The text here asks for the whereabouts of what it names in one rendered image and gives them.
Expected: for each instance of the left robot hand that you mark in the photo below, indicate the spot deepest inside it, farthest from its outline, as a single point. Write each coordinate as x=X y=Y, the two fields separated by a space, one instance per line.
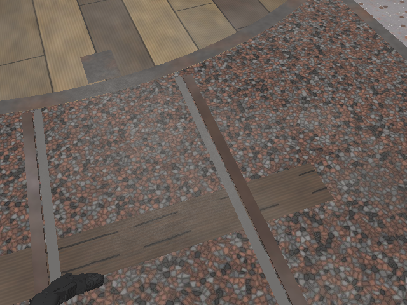
x=67 y=286

